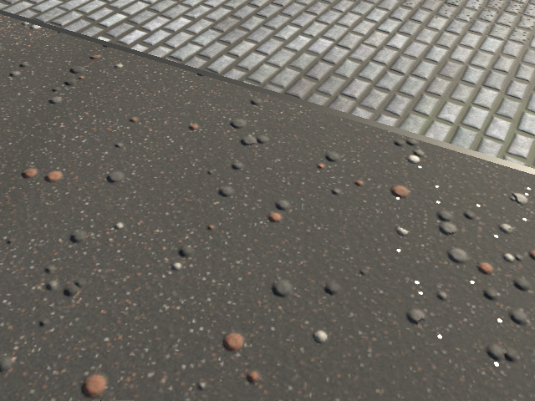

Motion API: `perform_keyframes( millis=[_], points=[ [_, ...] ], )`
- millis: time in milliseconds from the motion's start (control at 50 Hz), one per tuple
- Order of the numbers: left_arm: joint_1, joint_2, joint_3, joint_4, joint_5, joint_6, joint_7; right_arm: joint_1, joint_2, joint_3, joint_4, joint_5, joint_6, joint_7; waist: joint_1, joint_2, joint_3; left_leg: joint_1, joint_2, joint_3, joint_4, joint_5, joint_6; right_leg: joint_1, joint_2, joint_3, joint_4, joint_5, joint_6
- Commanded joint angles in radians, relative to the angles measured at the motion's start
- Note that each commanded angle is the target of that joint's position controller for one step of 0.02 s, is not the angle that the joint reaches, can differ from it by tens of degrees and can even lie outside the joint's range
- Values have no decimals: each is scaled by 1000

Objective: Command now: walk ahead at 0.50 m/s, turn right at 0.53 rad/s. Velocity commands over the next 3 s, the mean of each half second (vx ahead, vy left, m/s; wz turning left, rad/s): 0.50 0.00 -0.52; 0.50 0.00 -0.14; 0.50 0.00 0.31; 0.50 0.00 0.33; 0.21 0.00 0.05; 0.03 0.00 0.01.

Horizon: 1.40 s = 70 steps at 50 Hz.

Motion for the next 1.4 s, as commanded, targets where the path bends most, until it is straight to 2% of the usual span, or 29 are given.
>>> perform_keyframes(
  millis=[20,100,120,140,160,180,200,240,300,360,400,460,480,500,520,560,620,720,820,900,920,940,960,980,1020,1060,1220,1320,1400],
  points=[
    [-27,63,17,-63,10,17,-2,19,-205,-46,-42,27,-10,7,78,94,94,-1,235,0,-27,1294,-147,152,24,-136,-185,-113,14],
    [226,172,61,23,20,15,38,-46,-349,-106,-104,48,26,-20,142,112,120,48,273,-17,250,1591,-247,395,104,-180,-437,-245,22],
    [399,195,79,98,12,0,58,-73,-357,-116,-108,40,45,-14,201,37,81,-15,240,-30,477,1456,-245,603,126,-158,-594,-82,-8],
    [365,141,68,62,-77,44,70,-185,-255,-109,-166,198,56,-80,233,-62,19,-129,105,-44,870,744,-152,743,2,-72,-770,241,-121],
    [329,135,46,54,-47,58,75,-259,-82,-62,-240,131,25,-78,131,-277,39,-645,-17,-159,1263,-173,-118,1016,-117,178,-495,613,-206],
    [335,174,37,25,-11,43,70,-133,-39,-41,-287,129,-20,-53,69,-190,-193,-803,-29,-388,1424,-211,-97,1178,-273,470,-474,586,-384],
    [380,178,54,9,-18,47,71,-194,-104,-53,-335,136,-51,-39,117,-87,-247,-851,-11,-458,1367,-151,-91,1195,-277,506,-579,292,-421],
    [213,149,49,-44,-49,47,89,-247,-162,-62,-351,134,-54,-32,19,37,-16,-888,76,-443,1059,-23,-77,915,-219,478,-742,-167,-305],
    [128,157,38,-107,-32,49,101,-284,-181,-66,-357,114,-5,-44,-27,72,133,-640,107,-366,662,-51,-132,474,-155,352,-801,-104,-233],
    [264,230,68,-85,-41,66,120,-346,-140,-48,-369,126,6,-46,42,-62,40,-360,24,-301,403,247,-157,389,-55,236,-755,-160,-163],
    [299,188,57,-80,-49,73,117,-307,-177,-64,-347,142,10,-49,40,-88,23,-299,18,-315,306,356,-152,442,-64,251,-691,-274,-120],
    [327,87,31,-78,-38,67,107,-215,-202,-94,-318,119,7,-53,-7,-109,18,-171,47,-333,266,269,-80,459,-39,246,-499,-354,-37],
    [305,23,13,-100,-28,57,104,-75,-261,-114,-299,106,2,-55,-68,-10,-45,-10,207,-521,217,171,-6,354,24,158,-208,-406,14],
    [415,-20,0,-128,-47,37,99,39,-375,-145,-256,94,14,-47,-25,347,-130,186,421,-1067,17,-92,175,102,107,34,132,-634,64],
    [410,56,12,-115,-68,28,95,32,-322,-140,-260,114,15,-44,-42,294,-87,200,462,-1261,-42,-388,226,-64,42,76,309,-611,64],
    [208,103,20,-154,-44,27,94,-77,-233,-117,-274,109,22,-49,-51,94,67,16,369,-943,-16,-209,166,-89,-43,40,350,-426,48],
    [196,75,23,-171,-26,33,95,-150,-158,-94,-257,101,27,-33,25,106,89,-202,260,-687,-48,113,131,104,-103,20,162,-351,50],
    [75,20,-9,-206,-25,33,84,-113,-225,-116,-216,129,39,-42,0,79,80,-254,221,-480,-80,333,127,266,-93,-52,-252,-200,75],
    [-41,64,-2,-239,-43,30,71,-36,-259,-126,-175,148,52,-36,-47,86,112,-175,264,-483,-61,285,114,339,-62,-67,-456,-142,66],
    [124,129,37,-195,-29,27,79,-35,-252,-120,-155,146,63,-36,54,66,28,-179,207,-408,180,556,52,673,-13,-106,-580,-174,-5],
    [307,199,61,-166,-16,29,90,-65,-205,-101,-179,128,56,-35,141,-14,-96,-334,149,-340,461,470,5,938,-170,72,-568,-167,-73],
    [391,298,81,-152,-9,37,91,-11,-123,-72,-215,119,33,-37,132,-263,-184,-708,10,-273,824,28,-65,1215,-399,490,-660,-291,-226],
    [424,229,65,-137,-22,37,87,-40,-192,-89,-210,133,15,-34,157,-242,-198,-847,26,-382,979,-170,-65,1219,-417,648,-734,-394,-259],
    [359,184,46,-142,-27,35,86,-100,-230,-100,-229,148,9,-30,138,-186,-82,-913,80,-384,1018,-96,-55,1131,-385,517,-738,-386,-223],
    [243,131,28,-154,-18,36,79,-168,-210,-99,-236,126,15,-32,83,-81,33,-836,137,-367,925,38,-58,897,-299,330,-787,-238,-178],
    [185,101,21,-151,-10,26,74,-143,-180,-99,-227,128,42,-29,25,-96,67,-740,161,-376,860,89,-67,763,-266,219,-847,-133,-157],
    [230,168,47,-74,-13,2,93,-328,-130,-82,-286,130,68,-10,61,-59,128,-684,124,-365,472,452,-71,722,-240,-76,-914,-1,-95],
    [285,195,61,-22,-30,20,100,-440,-142,-83,-351,134,74,14,97,-53,169,-711,108,-333,348,390,-28,882,-290,-131,-865,11,-57],
    [257,239,74,-21,-35,53,118,-306,-203,-118,-354,128,79,25,1,-93,62,-456,-4,-210,296,220,44,932,-271,-215,-559,532,5]
  ],
)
